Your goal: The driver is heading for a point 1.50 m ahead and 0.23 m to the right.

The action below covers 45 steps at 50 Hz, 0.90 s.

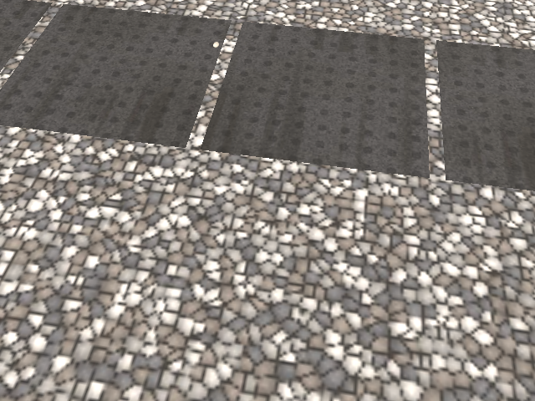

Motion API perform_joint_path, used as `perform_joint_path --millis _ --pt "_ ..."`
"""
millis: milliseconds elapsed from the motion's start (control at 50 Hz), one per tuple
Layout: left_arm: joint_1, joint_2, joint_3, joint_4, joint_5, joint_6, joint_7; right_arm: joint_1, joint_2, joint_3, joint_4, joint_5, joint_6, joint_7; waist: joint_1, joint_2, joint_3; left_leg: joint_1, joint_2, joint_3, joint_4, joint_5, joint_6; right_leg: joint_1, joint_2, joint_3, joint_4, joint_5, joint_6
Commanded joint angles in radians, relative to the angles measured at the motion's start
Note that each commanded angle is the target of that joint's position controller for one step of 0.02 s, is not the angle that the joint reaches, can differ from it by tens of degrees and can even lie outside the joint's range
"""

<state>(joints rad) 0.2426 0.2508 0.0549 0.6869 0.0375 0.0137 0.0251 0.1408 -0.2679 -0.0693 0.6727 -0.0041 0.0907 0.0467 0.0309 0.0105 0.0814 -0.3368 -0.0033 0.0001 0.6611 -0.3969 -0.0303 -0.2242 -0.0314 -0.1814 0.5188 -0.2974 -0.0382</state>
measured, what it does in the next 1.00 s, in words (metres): walks ahead: left foot, then right foot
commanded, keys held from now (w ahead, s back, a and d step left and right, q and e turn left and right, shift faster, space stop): no key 0.40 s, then w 0.60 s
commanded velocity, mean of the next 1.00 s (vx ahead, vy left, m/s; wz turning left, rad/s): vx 0.19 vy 0.00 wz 0.09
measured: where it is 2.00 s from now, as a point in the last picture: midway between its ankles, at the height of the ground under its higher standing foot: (296, 308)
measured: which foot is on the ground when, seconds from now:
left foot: up 0.00-0.00, down 0.02-1.00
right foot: down 0.00-0.04, up 0.06-0.36, down 0.38-0.60, up 0.62-0.98, down 1.00-1.00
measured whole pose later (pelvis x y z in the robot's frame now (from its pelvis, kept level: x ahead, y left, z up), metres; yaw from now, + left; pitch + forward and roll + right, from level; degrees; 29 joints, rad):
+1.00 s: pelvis +0.23 -0.02 -0.01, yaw +4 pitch +2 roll +0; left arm 0.01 0.24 0.02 0.69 0.04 -0.03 -0.03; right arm 0.53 -0.23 -0.03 0.97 -0.01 -0.08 0.00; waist -0.09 0.01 0.02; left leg 0.11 -0.01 -0.04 0.34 -0.45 0.03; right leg -0.47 0.01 -0.08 0.56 -0.17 -0.10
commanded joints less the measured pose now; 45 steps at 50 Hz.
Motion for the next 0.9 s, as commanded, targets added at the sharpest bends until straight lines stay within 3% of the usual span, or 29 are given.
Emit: perform_joint_path --millis 20,40,60,80,100,120,140,160,220,300,340,360,380,400,420,440,480,540,580,600,620,640,660,680,720,760,800,900 --pt "-0.007 0.144 0.037 -0.033 -0.021 0.000 -0.009 0.088 -0.053 -0.009 -0.042 -0.017 -0.036 -0.020 -0.059 -0.091 -0.147 0.201 -0.067 0.079 -0.306 0.218 0.040 0.004 -0.157 0.125 0.019 0.331 -0.093" --pt "0.007 0.078 0.016 -0.057 -0.029 0.002 -0.018 0.117 -0.162 -0.030 -0.057 -0.037 -0.058 -0.024 -0.078 0.154 -0.179 0.386 0.170 -0.261 -0.386 0.224 0.115 -0.227 -0.070 0.044 0.213 0.086 -0.004" --pt "-0.052 0.057 0.002 -0.097 -0.027 0.016 -0.013 0.143 -0.216 -0.044 -0.059 -0.027 -0.061 -0.035 -0.107 0.294 -0.188 0.323 0.357 -0.479 -0.387 0.453 0.258 -0.312 0.031 0.098 0.345 -0.298 0.029" --pt "-0.046 0.090 0.011 -0.073 -0.020 0.029 -0.012 0.128 -0.146 -0.022 -0.061 -0.018 -0.064 -0.045 -0.096 0.141 -0.176 0.314 0.340 -0.407 -0.367 0.502 0.298 -0.296 -0.003 0.185 0.461 -0.298 0.043" --pt "-0.047 0.071 0.005 -0.057 -0.024 0.035 -0.016 0.071 -0.098 -0.001 -0.066 -0.019 -0.065 -0.055 -0.068 0.088 -0.150 0.265 0.296 -0.333 -0.370 0.480 0.293 -0.282 -0.015 0.223 0.481 -0.224 0.053" --pt "-0.036 0.078 0.008 -0.052 -0.030 0.034 -0.017 0.017 -0.083 0.007 -0.064 -0.021 -0.063 -0.061 -0.036 0.092 -0.107 0.246 0.233 -0.276 -0.388 0.419 0.257 -0.292 -0.017 0.212 0.447 -0.164 0.058" --pt "-0.023 0.096 0.015 -0.040 -0.016 0.035 -0.015 -0.002 -0.077 0.010 -0.061 -0.013 -0.067 -0.067 -0.027 0.124 -0.088 0.245 0.193 -0.236 -0.389 0.436 0.239 -0.290 -0.013 0.199 0.427 -0.124 0.065" --pt "0.009 0.097 0.014 -0.016 -0.007 0.037 -0.016 -0.008 -0.055 0.020 -0.063 -0.013 -0.073 -0.068 -0.021 0.128 -0.113 0.250 0.180 -0.208 -0.378 0.503 0.232 -0.253 -0.011 0.201 0.413 -0.113 0.074" --pt "0.027 0.071 0.005 0.004 -0.018 0.041 -0.021 0.021 -0.058 0.024 -0.045 -0.021 -0.085 -0.060 -0.029 0.106 -0.126 0.227 0.170 -0.173 -0.347 0.582 0.234 -0.180 0.010 0.174 0.307 -0.129 0.076" --pt "0.000 0.048 -0.007 0.005 -0.022 0.042 -0.015 0.034 -0.070 0.022 -0.022 -0.027 -0.085 -0.055 -0.047 0.135 -0.106 0.154 0.170 -0.199 -0.332 0.444 0.239 -0.093 0.029 0.157 0.138 -0.105 0.052" --pt "0.034 0.028 -0.014 0.020 -0.020 0.031 -0.010 0.004 -0.061 0.026 -0.016 -0.014 -0.084 -0.057 -0.010 0.102 -0.111 0.090 0.157 -0.203 -0.304 0.371 0.210 0.025 0.037 0.145 -0.029 0.040 0.032" --pt "0.039 0.029 -0.018 0.023 -0.011 0.019 -0.007 0.007 -0.045 0.032 -0.008 -0.008 -0.087 -0.059 0.005 0.060 -0.116 0.031 0.144 -0.203 -0.294 0.319 0.170 0.116 0.012 0.184 -0.127 0.151 0.021" --pt "0.051 0.061 -0.017 0.022 0.001 0.003 -0.001 0.022 -0.018 0.041 -0.006 -0.010 -0.092 -0.059 -0.003 0.000 -0.133 -0.018 0.114 -0.188 -0.264 0.253 0.127 0.188 -0.082 0.297 -0.179 0.198 0.006" --pt "-0.011 0.131 -0.003 0.016 -0.014 -0.006 0.002 0.079 0.005 0.041 0.000 -0.001 -0.087 -0.054 -0.076 -0.133 -0.098 0.028 0.004 -0.101 -0.269 0.138 0.095 0.063 -0.142 0.375 -0.196 0.174 -0.037" --pt "-0.015 0.103 -0.005 0.023 -0.024 -0.008 -0.007 0.079 -0.007 0.042 0.024 -0.012 -0.079 -0.055 -0.054 -0.143 -0.113 0.130 -0.015 -0.068 -0.254 0.097 0.088 -0.014 -0.136 0.376 -0.229 -0.049 -0.058" --pt "-0.005 0.107 0.000 0.032 -0.021 -0.004 -0.011 0.068 -0.024 0.035 0.031 -0.021 -0.079 -0.053 -0.038 -0.162 -0.080 0.110 -0.042 -0.033 -0.194 0.047 0.091 -0.024 -0.107 0.377 -0.255 -0.252 -0.061" --pt "0.048 0.134 0.012 0.048 -0.012 0.006 -0.011 0.060 -0.044 0.023 0.029 -0.038 -0.083 -0.043 -0.013 -0.210 -0.024 0.011 -0.070 0.035 -0.091 -0.035 0.095 -0.011 -0.144 0.455 -0.320 -0.445 -0.107" --pt "0.072 0.138 0.023 0.061 -0.017 0.002 -0.020 0.076 -0.014 0.027 0.031 -0.036 -0.103 -0.032 -0.022 -0.167 0.005 -0.002 -0.041 0.048 -0.101 -0.031 0.122 -0.027 -0.201 0.515 -0.335 -0.475 -0.159" --pt "0.002 0.129 0.025 0.047 -0.026 -0.005 -0.025 0.160 -0.005 0.027 0.064 -0.029 -0.119 -0.029 -0.078 -0.131 -0.002 0.179 -0.036 0.033 -0.214 -0.009 0.152 -0.148 -0.153 0.444 -0.281 -0.431 -0.136" --pt "-0.061 0.106 0.021 0.028 -0.027 -0.011 -0.027 0.247 -0.033 0.018 0.092 -0.029 -0.129 -0.034 -0.127 -0.070 -0.009 0.324 0.010 -0.052 -0.287 -0.033 0.176 -0.275 -0.098 0.370 -0.174 -0.379 -0.103" --pt "-0.141 0.053 0.005 -0.020 -0.033 -0.023 -0.033 0.350 -0.120 -0.008 0.123 -0.026 -0.135 -0.043 -0.164 0.117 -0.013 0.415 0.150 -0.315 -0.418 -0.252 0.232 -0.422 0.032 0.219 0.040 -0.266 -0.043" --pt "-0.188 0.063 0.005 -0.045 -0.016 -0.036 -0.035 0.406 -0.163 -0.025 0.147 -0.025 -0.137 -0.044 -0.178 0.200 0.038 0.474 0.320 -0.544 -0.533 -0.258 0.293 -0.547 0.074 0.126 0.223 -0.165 -0.025" --pt "-0.215 0.102 0.016 -0.043 -0.007 -0.044 -0.034 0.408 -0.124 -0.015 0.153 -0.034 -0.143 -0.049 -0.171 0.094 0.061 0.476 0.359 -0.583 -0.549 -0.134 0.319 -0.600 0.041 0.186 0.339 -0.172 -0.031" --pt "-0.174 0.096 0.018 -0.022 -0.013 -0.049 -0.039 0.370 -0.108 -0.010 0.145 -0.037 -0.150 -0.052 -0.130 0.032 0.030 0.476 0.327 -0.523 -0.539 -0.045 0.305 -0.579 0.021 0.212 0.394 -0.128 -0.031" --pt "-0.127 0.084 0.015 -0.002 -0.009 -0.052 -0.059 0.317 -0.088 -0.001 0.144 -0.029 -0.168 -0.056 -0.085 0.048 -0.025 0.469 0.256 -0.403 -0.537 0.057 0.266 -0.540 -0.004 0.208 0.430 -0.048 -0.028" --pt "-0.133 0.067 0.008 -0.002 0.001 -0.046 -0.071 0.323 -0.067 0.006 0.160 -0.019 -0.180 -0.053 -0.076 0.096 -0.027 0.430 0.205 -0.315 -0.539 0.168 0.251 -0.519 0.001 0.172 0.445 0.006 -0.013" --pt "-0.197 0.058 0.000 -0.026 0.005 -0.044 -0.076 0.345 -0.061 0.009 0.181 -0.015 -0.184 -0.051 -0.085 0.100 0.009 0.409 0.192 -0.255 -0.539 0.281 0.249 -0.540 -0.005 0.148 0.391 0.047 0.005" --pt "-0.309 0.045 -0.017 -0.076 -0.005 -0.045 -0.080 0.382 -0.108 0.002 0.224 -0.016 -0.186 -0.051 -0.103 0.117 0.023 0.328 0.197 -0.164 -0.505 0.543 0.216 -0.361 0.014 0.094 0.168 0.112 -0.011"
Velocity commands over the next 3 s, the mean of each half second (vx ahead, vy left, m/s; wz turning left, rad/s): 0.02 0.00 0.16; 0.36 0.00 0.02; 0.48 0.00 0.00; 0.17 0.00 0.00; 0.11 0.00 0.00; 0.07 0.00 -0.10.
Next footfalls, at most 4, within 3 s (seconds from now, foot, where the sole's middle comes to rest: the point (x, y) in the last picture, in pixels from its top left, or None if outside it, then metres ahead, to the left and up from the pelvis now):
0.02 left None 0.06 0.10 -0.77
0.38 right None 0.08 -0.11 -0.77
1.00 right None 0.38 -0.11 -0.77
1.52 left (259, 301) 0.70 0.08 -0.77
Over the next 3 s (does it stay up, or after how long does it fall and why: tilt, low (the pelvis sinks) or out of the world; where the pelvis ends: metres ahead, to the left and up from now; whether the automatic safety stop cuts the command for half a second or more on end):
stays up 0.77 0.00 -0.01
